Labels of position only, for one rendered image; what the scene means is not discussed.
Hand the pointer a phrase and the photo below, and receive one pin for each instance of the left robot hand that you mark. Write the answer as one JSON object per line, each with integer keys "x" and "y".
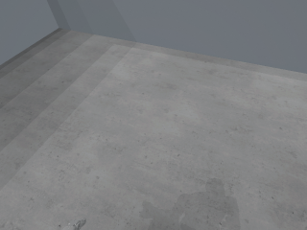
{"x": 75, "y": 224}

